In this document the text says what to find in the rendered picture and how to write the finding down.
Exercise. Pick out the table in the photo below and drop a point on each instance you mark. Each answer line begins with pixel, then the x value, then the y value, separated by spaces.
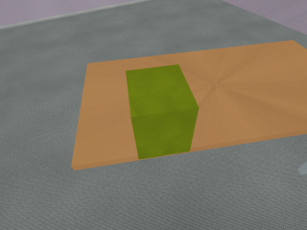
pixel 245 94

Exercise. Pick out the carton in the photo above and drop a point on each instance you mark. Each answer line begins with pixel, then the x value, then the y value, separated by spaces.
pixel 163 110

